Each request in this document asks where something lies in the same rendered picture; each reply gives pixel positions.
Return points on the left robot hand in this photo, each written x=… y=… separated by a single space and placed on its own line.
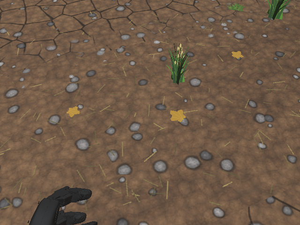
x=47 y=212

